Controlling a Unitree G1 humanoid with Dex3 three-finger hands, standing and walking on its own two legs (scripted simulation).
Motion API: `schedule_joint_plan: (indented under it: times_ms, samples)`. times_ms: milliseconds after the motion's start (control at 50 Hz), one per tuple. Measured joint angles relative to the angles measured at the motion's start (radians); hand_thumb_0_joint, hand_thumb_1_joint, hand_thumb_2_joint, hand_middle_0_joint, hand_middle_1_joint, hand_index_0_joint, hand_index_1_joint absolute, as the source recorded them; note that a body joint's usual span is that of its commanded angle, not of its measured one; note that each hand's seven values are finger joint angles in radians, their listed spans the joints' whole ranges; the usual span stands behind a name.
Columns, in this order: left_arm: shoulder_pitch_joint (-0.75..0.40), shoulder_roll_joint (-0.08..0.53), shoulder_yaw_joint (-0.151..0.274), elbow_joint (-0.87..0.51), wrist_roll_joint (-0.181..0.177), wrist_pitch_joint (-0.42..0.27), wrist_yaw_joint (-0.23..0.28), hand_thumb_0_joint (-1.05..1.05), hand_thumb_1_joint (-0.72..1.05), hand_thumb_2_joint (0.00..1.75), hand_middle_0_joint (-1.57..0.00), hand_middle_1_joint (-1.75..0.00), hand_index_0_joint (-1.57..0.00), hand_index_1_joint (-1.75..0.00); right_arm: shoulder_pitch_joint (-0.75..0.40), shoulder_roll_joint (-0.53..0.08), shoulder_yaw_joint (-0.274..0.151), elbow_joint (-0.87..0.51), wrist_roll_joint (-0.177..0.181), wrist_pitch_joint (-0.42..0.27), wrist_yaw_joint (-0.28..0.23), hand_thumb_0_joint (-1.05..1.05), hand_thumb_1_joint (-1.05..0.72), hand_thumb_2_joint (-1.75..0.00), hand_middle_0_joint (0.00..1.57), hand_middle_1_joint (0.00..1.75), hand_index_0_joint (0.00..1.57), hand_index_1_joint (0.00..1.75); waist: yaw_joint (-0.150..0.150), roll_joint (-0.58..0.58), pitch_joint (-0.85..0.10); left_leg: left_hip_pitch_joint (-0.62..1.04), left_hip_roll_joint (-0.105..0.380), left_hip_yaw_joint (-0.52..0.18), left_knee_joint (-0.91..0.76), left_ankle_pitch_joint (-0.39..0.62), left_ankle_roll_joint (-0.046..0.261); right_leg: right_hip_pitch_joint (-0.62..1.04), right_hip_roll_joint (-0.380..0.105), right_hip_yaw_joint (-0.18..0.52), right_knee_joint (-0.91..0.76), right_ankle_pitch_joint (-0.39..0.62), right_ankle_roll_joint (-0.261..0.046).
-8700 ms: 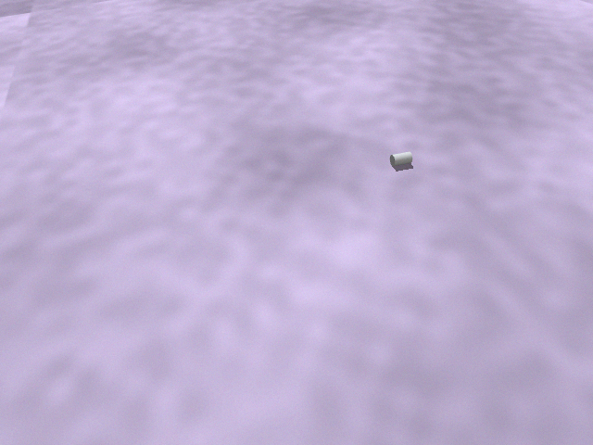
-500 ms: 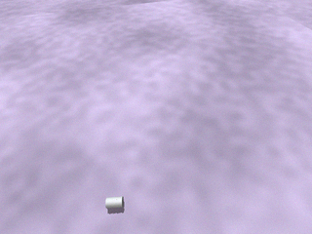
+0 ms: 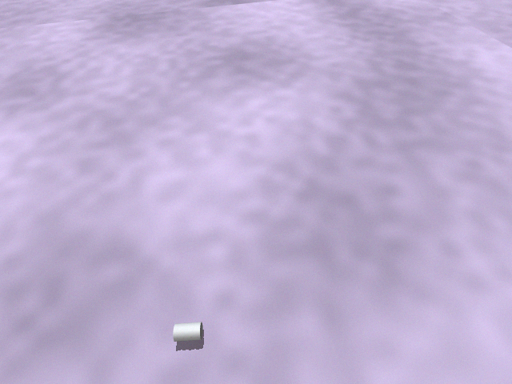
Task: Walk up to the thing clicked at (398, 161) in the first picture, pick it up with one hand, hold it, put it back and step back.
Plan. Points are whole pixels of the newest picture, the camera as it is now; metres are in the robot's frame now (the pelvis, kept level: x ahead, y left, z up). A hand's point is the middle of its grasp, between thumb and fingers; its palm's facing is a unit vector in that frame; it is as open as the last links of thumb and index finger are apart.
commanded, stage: stand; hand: left
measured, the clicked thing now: (188, 331) +0.45 +0.31 -0.75
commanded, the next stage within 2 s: walk up in 0.14 s
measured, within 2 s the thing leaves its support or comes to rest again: neither
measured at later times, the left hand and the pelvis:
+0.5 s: hand out of the picture +0.07 +0.35 -0.17, palm faces -0.03 -0.91 -0.41, open 7.4 cm; pelvis +0.01 +0.07 -0.01, yaw -1 degrees
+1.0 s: hand out of the picture +0.15 +0.31 -0.16, palm faces -0.08 -0.95 -0.31, open 7.4 cm; pelvis +0.02 +0.08 +0.00, yaw -3 degrees
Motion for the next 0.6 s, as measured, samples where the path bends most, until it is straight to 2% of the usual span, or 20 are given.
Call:
schedule_joint_plan:
  times_ms: [140,200,280,340,360,380,400,420,460,480,540,600]
  samples:
    - [-0.001,0.000,0.001,-0.002,-0.001,-0.001,0.000,0.00,0.90,0.90,-0.21,-0.30,-0.20,-0.30,-0.002,0.001,0.001,-0.004,0.001,0.000,0.001,0.00,-0.90,-0.90,0.21,0.30,0.20,0.30,0.000,0.002,-0.001,0.002,0.000,0.000,0.000,-0.001,0.000,0.002,0.000,0.000,0.000,-0.001,0.000]
    - [0.008,-0.010,0.012,-0.014,0.004,-0.016,0.012,0.00,0.90,0.90,-0.21,-0.30,-0.20,-0.30,0.003,-0.016,-0.022,-0.032,-0.017,0.027,0.015,0.00,-0.90,-0.90,0.21,0.30,0.20,0.30,0.003,0.020,0.002,-0.028,0.005,-0.001,0.057,-0.030,0.009,-0.009,0.005,0.000,0.016,-0.009,0.000]
    - [0.033,-0.017,0.031,-0.048,0.021,-0.025,0.031,0.00,0.90,0.90,-0.21,-0.30,-0.20,-0.30,0.021,-0.053,-0.052,-0.076,-0.028,0.061,0.030,0.00,-0.90,-0.90,0.21,0.30,0.20,0.30,0.017,0.047,0.006,-0.115,-0.016,-0.034,0.258,-0.201,0.034,-0.039,-0.003,0.008,0.061,-0.032,0.006]
    - [0.050,-0.001,0.042,-0.079,0.029,-0.025,0.040,0.00,0.90,0.90,-0.21,-0.30,-0.21,-0.30,0.033,-0.067,-0.068,-0.113,-0.031,0.069,0.039,0.00,-0.90,-0.90,0.21,0.30,0.20,0.30,0.020,0.048,0.022,-0.161,-0.014,-0.057,0.337,-0.260,0.046,-0.060,-0.019,0.012,0.093,-0.048,0.020]
    - [0.053,0.008,0.043,-0.086,0.028,-0.023,0.041,0.00,0.90,0.90,-0.21,-0.30,-0.21,-0.30,0.038,-0.068,-0.072,-0.123,-0.032,0.065,0.040,0.00,-0.90,-0.90,0.21,0.30,0.20,0.30,0.018,0.043,0.028,-0.156,-0.009,-0.059,0.298,-0.240,0.050,-0.070,-0.027,0.014,0.114,-0.059,0.029]
    - [0.053,0.019,0.044,-0.092,0.025,-0.017,0.040,0.00,0.90,0.90,-0.21,-0.30,-0.21,-0.30,0.043,-0.066,-0.076,-0.131,-0.033,0.057,0.041,0.00,-0.90,-0.90,0.21,0.30,0.20,0.30,0.013,0.034,0.036,-0.144,-0.009,-0.054,0.244,-0.155,0.047,-0.083,-0.040,0.015,0.146,-0.076,0.038]
    - [0.049,0.031,0.045,-0.095,0.019,-0.009,0.040,0.00,0.90,0.90,-0.21,-0.30,-0.20,-0.30,0.045,-0.058,-0.081,-0.133,-0.037,0.050,0.038,0.00,-0.90,-0.90,0.21,0.30,0.20,0.30,0.014,0.013,0.048,-0.135,-0.023,-0.039,0.226,-0.087,0.037,-0.100,-0.058,0.026,0.191,-0.095,0.029]
    - [0.045,0.041,0.045,-0.096,0.010,0.000,0.042,0.00,0.90,0.90,-0.21,-0.30,-0.20,-0.30,0.047,-0.047,-0.081,-0.134,-0.040,0.045,0.036,0.00,-0.90,-0.90,0.21,0.30,0.20,0.30,0.017,-0.004,0.056,-0.128,-0.034,-0.027,0.223,-0.084,0.036,-0.119,-0.057,0.051,0.240,-0.151,0.011]
    - [0.043,0.052,0.042,-0.094,0.001,0.013,0.046,0.00,0.90,0.90,-0.21,-0.30,-0.20,-0.30,0.056,-0.026,-0.074,-0.141,-0.039,0.041,0.036,0.00,-0.90,-0.90,0.21,0.30,0.20,0.30,0.010,-0.013,0.056,-0.121,-0.038,-0.023,0.211,-0.094,0.045,-0.164,-0.017,0.083,0.363,-0.286,-0.017]
    - [0.042,0.058,0.041,-0.094,-0.003,0.016,0.045,0.00,0.90,0.90,-0.21,-0.30,-0.20,-0.30,0.059,-0.016,-0.068,-0.145,-0.035,0.039,0.034,0.00,-0.90,-0.90,0.21,0.30,0.20,0.30,0.008,-0.018,0.058,-0.113,-0.039,-0.020,0.198,-0.092,0.049,-0.182,0.001,0.089,0.418,-0.316,-0.026]
    - [0.041,0.062,0.037,-0.096,-0.013,0.012,0.040,0.00,0.90,0.90,-0.21,-0.30,-0.20,-0.30,0.063,0.006,-0.054,-0.156,-0.028,0.029,0.022,0.00,-0.90,-0.90,0.21,0.30,0.20,0.30,0.006,-0.023,0.066,-0.092,-0.042,-0.008,0.169,-0.086,0.059,-0.200,0.036,0.076,0.465,-0.316,-0.036]
    - [0.039,0.053,0.031,-0.091,-0.011,0.008,0.032,0.00,0.90,0.90,-0.20,-0.30,-0.20,-0.30,0.054,0.014,-0.041,-0.163,-0.016,0.021,0.013,0.00,-0.90,-0.90,0.21,0.30,0.20,0.30,0.003,-0.017,0.076,-0.078,-0.045,0.008,0.172,-0.095,0.065,-0.163,0.039,0.035,0.365,-0.276,-0.034]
